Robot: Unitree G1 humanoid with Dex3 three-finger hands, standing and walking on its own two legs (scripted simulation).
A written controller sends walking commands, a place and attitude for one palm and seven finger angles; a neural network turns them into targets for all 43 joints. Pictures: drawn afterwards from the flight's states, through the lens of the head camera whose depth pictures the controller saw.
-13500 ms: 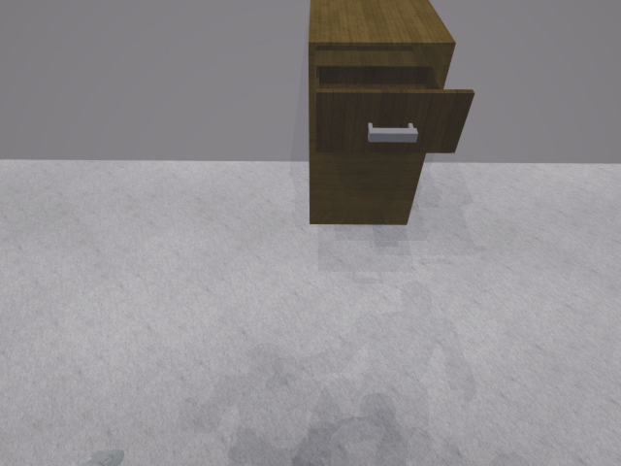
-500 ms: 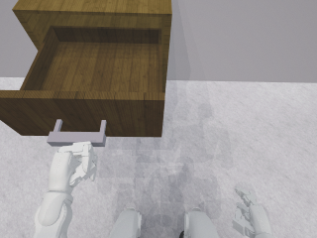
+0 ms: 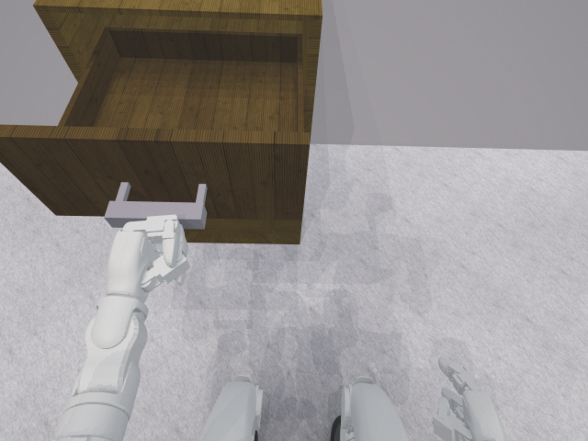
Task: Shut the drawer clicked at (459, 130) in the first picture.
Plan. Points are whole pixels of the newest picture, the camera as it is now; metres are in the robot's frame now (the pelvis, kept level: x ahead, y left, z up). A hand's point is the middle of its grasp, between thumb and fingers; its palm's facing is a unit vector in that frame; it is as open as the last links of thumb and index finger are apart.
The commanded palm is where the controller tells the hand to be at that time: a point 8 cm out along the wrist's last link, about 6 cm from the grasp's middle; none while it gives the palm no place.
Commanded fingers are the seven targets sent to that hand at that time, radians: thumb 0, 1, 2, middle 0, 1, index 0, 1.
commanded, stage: push the drawer shut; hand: left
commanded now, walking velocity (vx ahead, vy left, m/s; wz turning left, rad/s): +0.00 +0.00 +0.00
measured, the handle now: (160, 202) +0.41 +0.21 +0.04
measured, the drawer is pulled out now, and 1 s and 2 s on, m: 0.26 0.13 0.01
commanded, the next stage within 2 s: none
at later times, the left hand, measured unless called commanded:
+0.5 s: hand (190, 214) +0.40 +0.17 +0.03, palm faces +0.02 -1.00 -0.05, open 3.1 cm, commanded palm +0.40 +0.21 +0.05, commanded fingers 0.00 0.90 0.90 -1.40 -1.60 -1.40 -1.60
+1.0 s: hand (196, 174) +0.47 +0.17 +0.03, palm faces +0.02 -1.00 -0.05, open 3.0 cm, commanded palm +0.47 +0.21 +0.05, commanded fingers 0.00 0.90 0.90 -1.40 -1.60 -1.40 -1.60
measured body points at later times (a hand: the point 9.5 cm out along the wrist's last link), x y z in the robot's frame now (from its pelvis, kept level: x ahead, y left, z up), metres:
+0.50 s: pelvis +0.00 +0.00 +0.00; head +0.11 +0.01 +0.44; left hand +0.40 +0.22 +0.04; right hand +0.11 -0.26 -0.11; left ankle +0.03 +0.13 -0.63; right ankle +0.05 -0.14 -0.63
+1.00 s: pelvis +0.00 +0.00 +0.00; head +0.14 +0.01 +0.43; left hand +0.46 +0.22 +0.04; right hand +0.06 -0.27 -0.12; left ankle +0.03 +0.13 -0.63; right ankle +0.05 -0.14 -0.63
